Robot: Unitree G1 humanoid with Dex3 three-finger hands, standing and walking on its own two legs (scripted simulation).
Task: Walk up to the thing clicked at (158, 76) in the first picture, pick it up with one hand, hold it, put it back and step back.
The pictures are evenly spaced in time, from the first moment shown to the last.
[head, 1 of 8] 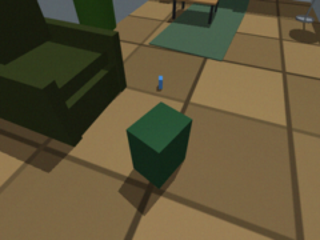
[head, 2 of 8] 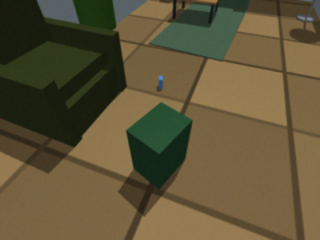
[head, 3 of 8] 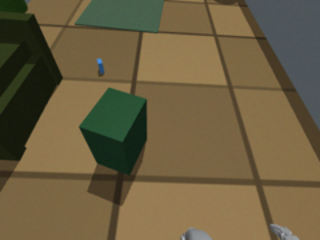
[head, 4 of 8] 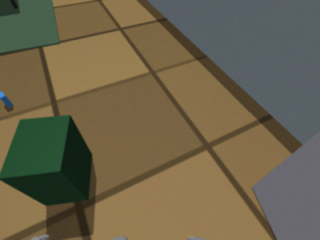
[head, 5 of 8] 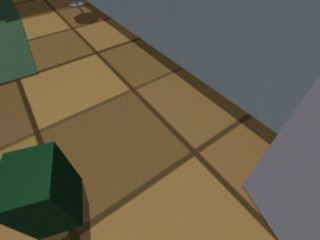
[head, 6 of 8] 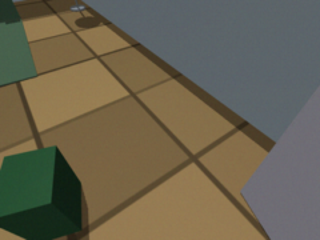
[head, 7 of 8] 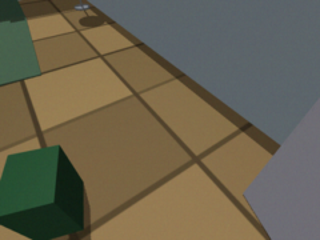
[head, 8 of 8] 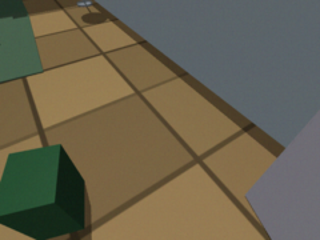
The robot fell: no
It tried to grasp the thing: no
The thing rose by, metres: 0.00
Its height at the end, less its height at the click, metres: +0.00
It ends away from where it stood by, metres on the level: 0.00
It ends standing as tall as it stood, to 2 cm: yes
